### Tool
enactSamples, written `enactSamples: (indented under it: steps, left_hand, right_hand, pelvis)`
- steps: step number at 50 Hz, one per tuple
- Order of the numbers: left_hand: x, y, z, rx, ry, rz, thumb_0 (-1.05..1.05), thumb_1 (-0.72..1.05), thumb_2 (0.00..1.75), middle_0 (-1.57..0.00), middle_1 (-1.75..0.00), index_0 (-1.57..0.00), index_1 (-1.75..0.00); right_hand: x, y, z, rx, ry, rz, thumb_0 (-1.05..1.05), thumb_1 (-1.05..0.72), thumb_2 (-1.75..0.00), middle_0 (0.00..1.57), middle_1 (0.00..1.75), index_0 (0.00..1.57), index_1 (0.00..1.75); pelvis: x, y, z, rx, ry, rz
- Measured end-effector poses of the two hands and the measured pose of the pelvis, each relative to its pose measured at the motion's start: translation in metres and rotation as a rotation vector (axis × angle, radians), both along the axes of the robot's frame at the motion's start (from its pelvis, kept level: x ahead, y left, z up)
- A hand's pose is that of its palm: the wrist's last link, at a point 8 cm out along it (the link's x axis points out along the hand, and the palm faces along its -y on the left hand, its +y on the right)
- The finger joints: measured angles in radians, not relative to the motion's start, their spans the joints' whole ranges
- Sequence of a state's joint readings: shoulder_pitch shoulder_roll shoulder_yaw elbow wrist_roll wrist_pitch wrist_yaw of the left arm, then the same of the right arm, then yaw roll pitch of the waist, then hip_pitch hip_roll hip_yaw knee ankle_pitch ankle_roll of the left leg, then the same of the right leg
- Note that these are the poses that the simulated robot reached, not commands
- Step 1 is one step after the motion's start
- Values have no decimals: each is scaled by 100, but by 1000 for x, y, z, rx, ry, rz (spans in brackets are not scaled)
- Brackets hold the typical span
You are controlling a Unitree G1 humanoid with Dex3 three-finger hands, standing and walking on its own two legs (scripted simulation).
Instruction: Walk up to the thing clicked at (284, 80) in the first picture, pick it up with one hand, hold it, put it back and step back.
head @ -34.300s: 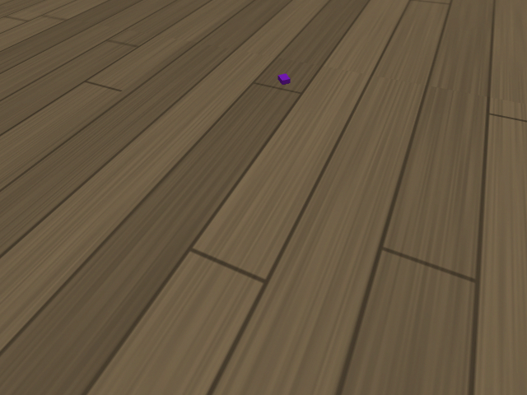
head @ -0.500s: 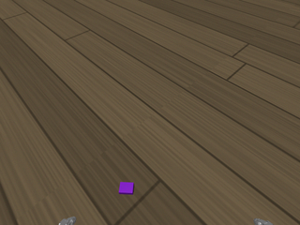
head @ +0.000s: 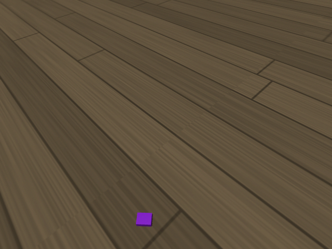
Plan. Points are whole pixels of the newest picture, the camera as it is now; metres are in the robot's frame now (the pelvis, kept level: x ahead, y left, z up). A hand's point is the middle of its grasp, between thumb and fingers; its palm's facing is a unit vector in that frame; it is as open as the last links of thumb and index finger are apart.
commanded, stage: stand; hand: left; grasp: from above
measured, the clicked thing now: (144, 219) +0.43 +0.20 -0.76
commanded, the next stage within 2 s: step back in 1.72 s
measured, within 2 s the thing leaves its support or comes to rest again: neither
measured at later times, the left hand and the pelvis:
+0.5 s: hand out of the picture +0.05 +0.23 -0.16, palm faces +0.01 -0.94 -0.33, open 7.4 cm; pelvis +0.00 -0.01 +0.00, yaw +0 degrees
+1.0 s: hand out of the picture +0.07 +0.22 -0.15, palm faces +0.00 -0.94 -0.34, open 7.4 cm; pelvis +0.00 -0.02 +0.00, yaw +0 degrees
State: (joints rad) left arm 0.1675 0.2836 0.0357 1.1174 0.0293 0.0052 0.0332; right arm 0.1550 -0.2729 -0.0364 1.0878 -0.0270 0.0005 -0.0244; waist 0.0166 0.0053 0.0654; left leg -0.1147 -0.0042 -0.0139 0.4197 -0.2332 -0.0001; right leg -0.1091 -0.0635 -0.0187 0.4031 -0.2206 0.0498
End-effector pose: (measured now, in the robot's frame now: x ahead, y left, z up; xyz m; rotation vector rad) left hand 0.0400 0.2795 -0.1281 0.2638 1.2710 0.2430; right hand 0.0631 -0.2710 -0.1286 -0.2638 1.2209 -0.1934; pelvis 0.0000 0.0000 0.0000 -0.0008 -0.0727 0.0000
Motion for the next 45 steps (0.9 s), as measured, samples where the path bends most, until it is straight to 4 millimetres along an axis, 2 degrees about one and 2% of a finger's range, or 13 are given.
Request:
enactSamples:
  steps: [15, 25, 45]
  left_hand:
    - [2, -4, 6, 7, -8, -13, 0, 90, 90, -20, -30, -20, -30]
    - [0, -7, 5, 3, 18, -14, 0, 90, 90, -20, -30, -20, -30]
    - [24, -11, 10, 7, -23, -35, 0, 90, 90, -20, -30, -20, -30]
  right_hand:
    - [-13, -21, 4, -17, 27, -7, 1, -91, -90, 21, 30, 20, 30]
    - [-18, -28, 3, -19, 55, -7, 1, -91, -90, 20, 30, 20, 30]
    - [-3, -33, 5, -17, 29, 5, 0, -91, -90, 21, 30, 20, 30]
  pelvis:
    - [-7, -10, 3, -1, 1, 2]
    - [-5, -14, 3, -3, 7, -1]
    - [0, -19, 4, 0, 16, -5]
